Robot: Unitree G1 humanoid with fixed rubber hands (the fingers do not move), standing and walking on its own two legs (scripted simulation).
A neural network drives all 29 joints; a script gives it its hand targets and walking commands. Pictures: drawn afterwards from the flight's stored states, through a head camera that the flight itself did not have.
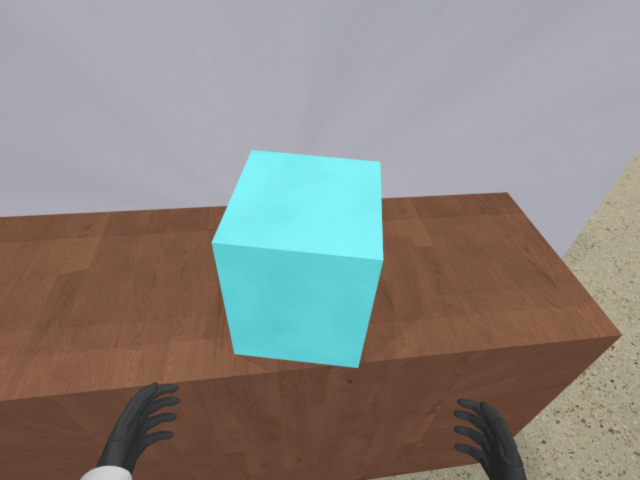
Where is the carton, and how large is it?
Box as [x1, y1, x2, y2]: [212, 150, 382, 367]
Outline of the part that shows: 252,150 212,241 234,353 357,367 382,263 379,162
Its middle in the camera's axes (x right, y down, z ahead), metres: -0.02 +0.03 +0.61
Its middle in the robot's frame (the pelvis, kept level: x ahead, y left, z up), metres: +0.44 +0.02 +0.03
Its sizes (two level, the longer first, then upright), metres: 0.210 0.200 0.250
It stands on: a pedestal, 0.69 m high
